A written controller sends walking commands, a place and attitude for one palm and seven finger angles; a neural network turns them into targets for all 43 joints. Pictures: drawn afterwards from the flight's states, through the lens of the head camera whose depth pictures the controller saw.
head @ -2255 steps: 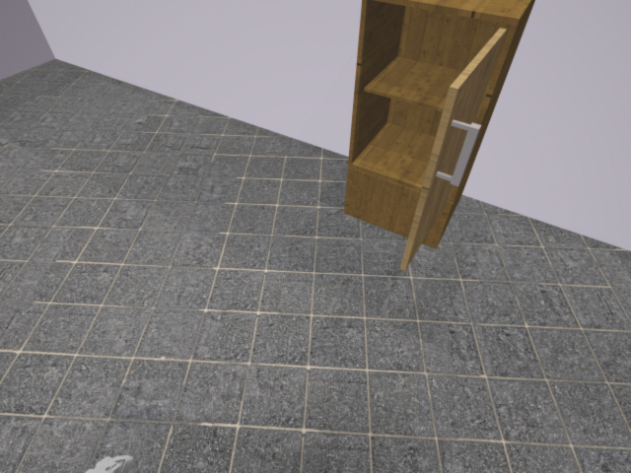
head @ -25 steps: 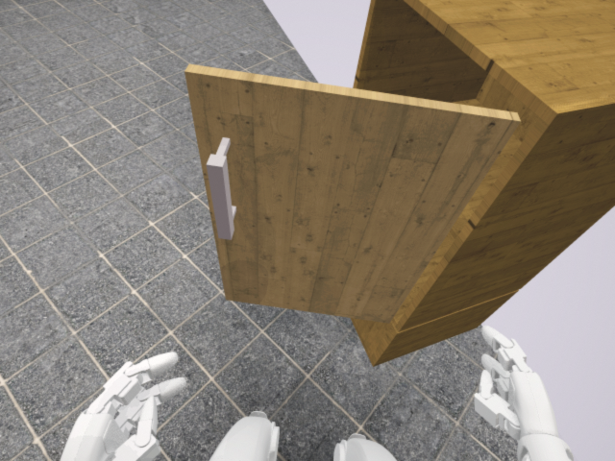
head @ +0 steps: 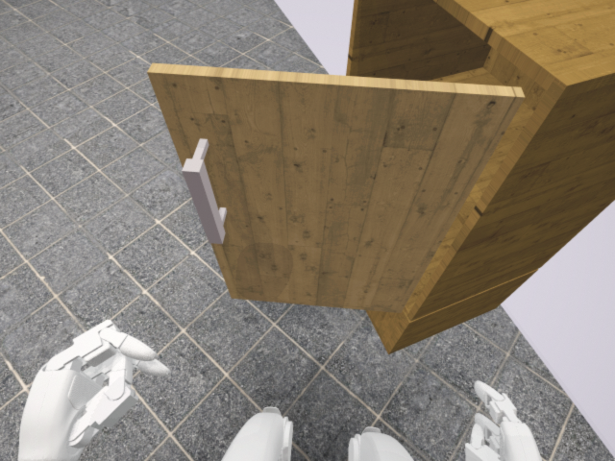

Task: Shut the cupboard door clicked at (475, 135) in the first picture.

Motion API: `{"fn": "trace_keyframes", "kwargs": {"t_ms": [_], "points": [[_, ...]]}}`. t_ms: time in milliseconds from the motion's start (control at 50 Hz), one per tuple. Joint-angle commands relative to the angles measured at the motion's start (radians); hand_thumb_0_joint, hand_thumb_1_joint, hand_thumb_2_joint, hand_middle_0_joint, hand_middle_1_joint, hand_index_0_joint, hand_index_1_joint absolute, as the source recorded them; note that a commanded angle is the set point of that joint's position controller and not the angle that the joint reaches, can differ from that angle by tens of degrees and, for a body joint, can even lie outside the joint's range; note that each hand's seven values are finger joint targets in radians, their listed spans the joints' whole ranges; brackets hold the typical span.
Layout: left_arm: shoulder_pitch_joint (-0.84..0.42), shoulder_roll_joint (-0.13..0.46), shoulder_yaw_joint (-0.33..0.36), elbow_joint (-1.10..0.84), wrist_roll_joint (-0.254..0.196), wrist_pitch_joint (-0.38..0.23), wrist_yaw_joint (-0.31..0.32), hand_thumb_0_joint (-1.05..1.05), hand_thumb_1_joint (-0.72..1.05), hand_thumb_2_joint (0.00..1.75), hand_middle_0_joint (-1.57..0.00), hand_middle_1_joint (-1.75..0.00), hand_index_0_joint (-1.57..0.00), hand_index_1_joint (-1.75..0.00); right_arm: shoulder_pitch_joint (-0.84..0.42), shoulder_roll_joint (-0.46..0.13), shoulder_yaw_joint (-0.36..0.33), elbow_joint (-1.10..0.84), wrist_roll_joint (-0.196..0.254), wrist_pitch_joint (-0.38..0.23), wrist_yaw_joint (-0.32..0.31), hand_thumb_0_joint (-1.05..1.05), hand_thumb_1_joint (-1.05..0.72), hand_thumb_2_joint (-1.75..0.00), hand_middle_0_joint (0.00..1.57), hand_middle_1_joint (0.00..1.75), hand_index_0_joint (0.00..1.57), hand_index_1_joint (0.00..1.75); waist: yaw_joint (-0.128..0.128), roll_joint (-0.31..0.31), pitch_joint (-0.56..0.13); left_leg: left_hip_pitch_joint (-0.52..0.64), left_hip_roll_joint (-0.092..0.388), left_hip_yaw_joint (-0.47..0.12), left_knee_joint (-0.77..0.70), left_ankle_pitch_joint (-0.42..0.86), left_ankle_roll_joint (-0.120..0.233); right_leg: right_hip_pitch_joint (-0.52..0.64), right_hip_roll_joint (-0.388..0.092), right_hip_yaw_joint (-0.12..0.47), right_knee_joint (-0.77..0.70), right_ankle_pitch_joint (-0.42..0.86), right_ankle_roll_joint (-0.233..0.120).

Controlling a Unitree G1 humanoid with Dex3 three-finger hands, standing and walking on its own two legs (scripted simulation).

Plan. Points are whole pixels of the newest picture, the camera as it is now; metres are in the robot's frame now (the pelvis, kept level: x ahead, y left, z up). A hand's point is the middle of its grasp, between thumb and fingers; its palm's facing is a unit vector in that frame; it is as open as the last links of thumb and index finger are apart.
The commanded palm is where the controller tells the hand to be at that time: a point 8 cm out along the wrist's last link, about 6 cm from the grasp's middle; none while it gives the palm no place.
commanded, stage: raise the hand and make a fist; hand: left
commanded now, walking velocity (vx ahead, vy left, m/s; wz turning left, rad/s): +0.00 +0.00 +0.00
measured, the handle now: (210, 195) +0.45 +0.18 +0.06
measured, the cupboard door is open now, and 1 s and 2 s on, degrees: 63 63 63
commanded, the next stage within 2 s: bring the fist close to the handle in 0.96 s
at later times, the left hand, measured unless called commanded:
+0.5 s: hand (146, 376) +0.20 +0.20 +0.05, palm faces -0.05 -1.00 -0.01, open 3.1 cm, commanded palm +0.19 +0.26 +0.06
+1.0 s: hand (136, 347) +0.23 +0.21 +0.07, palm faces +0.00 -1.00 -0.04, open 3.1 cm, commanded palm +0.20 +0.26 +0.07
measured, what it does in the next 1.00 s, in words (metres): stands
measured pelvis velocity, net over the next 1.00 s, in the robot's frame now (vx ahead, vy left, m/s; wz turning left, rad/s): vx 0.00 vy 0.02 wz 0.00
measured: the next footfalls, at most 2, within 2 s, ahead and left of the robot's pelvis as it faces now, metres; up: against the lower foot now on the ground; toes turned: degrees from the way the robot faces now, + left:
none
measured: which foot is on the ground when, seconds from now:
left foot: down 0.00-1.00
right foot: down 0.00-1.00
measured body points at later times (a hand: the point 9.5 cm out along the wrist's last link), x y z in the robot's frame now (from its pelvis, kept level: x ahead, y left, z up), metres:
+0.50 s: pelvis -0.01 +0.02 +0.01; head +0.06 +0.04 +0.45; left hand +0.20 +0.25 +0.05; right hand +0.18 -0.21 -0.05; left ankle +0.03 +0.07 -0.63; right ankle +0.00 -0.09 -0.63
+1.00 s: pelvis +0.00 +0.02 +0.01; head +0.06 +0.03 +0.46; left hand +0.22 +0.26 +0.07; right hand +0.18 -0.22 -0.06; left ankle +0.03 +0.07 -0.63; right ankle +0.00 -0.09 -0.63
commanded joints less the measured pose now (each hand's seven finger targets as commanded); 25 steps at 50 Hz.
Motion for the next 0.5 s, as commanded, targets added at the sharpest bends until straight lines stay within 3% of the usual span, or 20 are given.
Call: {"fn": "trace_keyframes", "kwargs": {"t_ms": [0, 40, 60, 80, 120, 180, 200, 260, 280, 300, 340, 380, 420, 460, 480], "points": [[-0.063, 0.088, -0.043, -0.059, 0.006, -0.074, -0.076, 0.00, 0.90, 0.90, -1.08, -1.26, -1.08, -1.26, -0.078, -0.136, -0.041, -0.171, 0.007, -0.071, -0.013, 0.00, -0.90, -0.90, 0.20, 0.30, 0.20, 0.30, -0.055, -0.090, -0.123, 0.087, 0.024, -0.114, -0.122, 0.159, -0.044, 0.039, -0.026, 0.168, -0.203, 0.103, 0.033], [-0.079, 0.148, 0.006, -0.116, -0.001, -0.051, -0.079, 0.00, 0.90, 0.90, -1.12, -1.30, -1.12, -1.30, -0.081, -0.141, -0.044, -0.197, 0.014, -0.074, -0.020, 0.00, -0.90, -0.90, 0.20, 0.30, 0.20, 0.30, -0.021, -0.037, -0.198, 0.120, 0.021, -0.110, -0.151, 0.147, -0.041, 0.076, -0.026, 0.173, -0.214, 0.054, 0.024], [-0.079, 0.172, 0.038, -0.149, -0.006, -0.040, -0.068, 0.00, 0.90, 0.90, -1.13, -1.32, -1.13, -1.32, -0.082, -0.138, -0.044, -0.206, 0.015, -0.071, -0.022, 0.00, -0.90, -0.90, 0.20, 0.30, 0.20, 0.30, -0.004, -0.031, -0.232, 0.146, 0.021, -0.111, -0.170, 0.156, -0.042, 0.102, -0.024, 0.165, -0.213, 0.064, 0.023], [-0.081, 0.221, 0.088, -0.194, -0.006, -0.034, -0.044, 0.00, 0.90, 0.90, -1.15, -1.34, -1.15, -1.34, -0.087, -0.137, -0.046, -0.208, 0.015, -0.064, -0.023, 0.00, -0.90, -0.90, 0.20, 0.30, 0.20, 0.30, 0.021, 0.014, -0.269, 0.180, 0.022, -0.113, -0.185, 0.183, -0.046, 0.128, -0.017, 0.157, -0.201, 0.096, 0.017], [-0.061, 0.202, 0.097, -0.283, -0.011, -0.030, 0.005, 0.00, 0.90, 0.90, -1.19, -1.38, -1.19, -1.38, -0.087, -0.118, -0.040, -0.224, 0.013, -0.053, -0.019, 0.00, -0.90, -0.90, 0.20, 0.30, 0.20, 0.30, 0.045, 0.086, -0.314, 0.278, 0.025, -0.123, -0.239, 0.240, -0.058, 0.148, -0.008, 0.110, -0.177, 0.178, 0.008], [-0.039, 0.159, 0.077, -0.280, 0.002, -0.016, 0.080, 0.00, 0.90, 0.90, -1.24, -1.44, -1.24, -1.44, -0.083, -0.111, -0.033, -0.218, 0.005, -0.032, -0.011, 0.00, -0.90, -0.90, 0.20, 0.30, 0.20, 0.30, 0.033, 0.089, -0.273, 0.337, 0.036, -0.147, -0.278, 0.272, -0.068, 0.121, 0.008, 0.065, -0.172, 0.210, 0.008], [-0.036, 0.117, 0.033, -0.231, 0.012, -0.003, 0.090, 0.00, 0.90, 0.90, -1.26, -1.46, -1.26, -1.46, -0.086, -0.110, -0.029, -0.216, 0.003, -0.023, -0.008, 0.00, -0.90, -0.90, 0.20, 0.30, 0.20, 0.30, 0.009, 0.075, -0.210, 0.314, 0.036, -0.147, -0.284, 0.232, -0.067, 0.097, 0.006, 0.057, -0.185, 0.186, 0.012], [-0.076, 0.067, -0.055, -0.082, 0.051, 0.039, 0.077, 0.00, 0.90, 0.90, -1.30, -1.50, -1.30, -1.50, -0.079, -0.134, -0.021, -0.209, 0.004, -0.009, -0.004, 0.00, -0.90, -0.90, 0.20, 0.30, 0.20, 0.30, -0.050, -0.005, -0.062, 0.229, 0.042, -0.167, -0.301, 0.068, -0.062, 0.023, 0.006, 0.047, -0.213, 0.097, 0.021], [-0.098, 0.058, -0.072, -0.033, 0.057, 0.053, 0.061, 0.00, 0.90, 0.90, -1.30, -1.50, -1.30, -1.50, -0.074, -0.141, -0.018, -0.208, 0.004, -0.007, -0.006, 0.00, -0.90, -0.90, 0.20, 0.30, 0.20, 0.30, -0.062, -0.051, -0.025, 0.199, 0.041, -0.173, -0.302, 0.031, -0.056, 0.017, 0.006, 0.052, -0.224, 0.074, 0.021], [-0.129, 0.068, -0.086, -0.013, 0.068, 0.064, 0.044, 0.00, 0.90, 0.90, -1.30, -1.50, -1.30, -1.50, -0.072, -0.150, -0.017, -0.218, 0.007, -0.008, -0.008, 0.00, -0.90, -0.90, 0.20, 0.30, 0.20, 0.30, -0.067, -0.058, -0.016, 0.185, 0.039, -0.171, -0.302, 0.002, -0.053, 0.013, 0.002, 0.057, -0.233, 0.054, 0.023], [-0.194, 0.109, -0.066, -0.025, 0.067, 0.067, 0.017, 0.00, 0.90, 0.90, -1.30, -1.50, -1.30, -1.50, -0.062, -0.160, -0.012, -0.229, 0.008, -0.015, -0.013, 0.00, -0.90, -0.90, 0.20, 0.30, 0.20, 0.30, -0.061, -0.053, -0.045, 0.193, 0.035, -0.178, -0.309, -0.018, -0.052, 0.030, -0.001, 0.066, -0.239, 0.043, 0.020], [-0.259, 0.181, -0.001, -0.099, 0.053, 0.047, 0.012, 0.00, 0.90, 0.90, -1.30, -1.50, -1.30, -1.50, -0.057, -0.161, -0.011, -0.229, 0.002, -0.023, -0.019, 0.00, -0.90, -0.90, 0.20, 0.30, 0.20, 0.30, -0.040, 0.003, -0.125, 0.240, 0.033, -0.175, -0.299, 0.044, -0.056, 0.063, 0.001, 0.073, -0.224, 0.088, 0.013], [-0.283, 0.200, 0.040, -0.188, 0.037, 0.011, 0.025, 0.00, 0.90, 0.90, -1.30, -1.50, -1.30, -1.50, -0.059, -0.149, -0.007, -0.233, -0.003, -0.031, -0.017, 0.00, -0.90, -0.90, 0.20, 0.30, 0.20, 0.30, -0.013, 0.053, -0.228, 0.326, 0.036, -0.178, -0.306, 0.133, -0.070, 0.093, 0.001, 0.065, -0.205, 0.140, 0.007], [-0.263, 0.202, 0.063, -0.236, 0.022, -0.023, 0.048, 0.00, 0.90, 0.90, -1.30, -1.50, -1.30, -1.50, -0.063, -0.137, -0.003, -0.228, -0.007, -0.038, -0.009, 0.00, -0.90, -0.90, 0.20, 0.30, 0.20, 0.30, 0.007, 0.114, -0.254, 0.388, 0.040, -0.190, -0.321, 0.188, -0.092, 0.089, 0.005, 0.056, -0.194, 0.164, 0.002], [-0.251, 0.224, 0.087, -0.227, 0.023, -0.026, 0.063, 0.00, 0.90, 0.90, -1.30, -1.50, -1.30, -1.50, -0.060, -0.140, -0.003, -0.220, -0.012, -0.036, -0.007, 0.00, -0.90, -0.90, 0.20, 0.30, 0.20, 0.30, 0.010, 0.115, -0.256, 0.392, 0.041, -0.193, -0.319, 0.204, -0.092, 0.090, 0.009, 0.056, -0.192, 0.176, 0.001]]}}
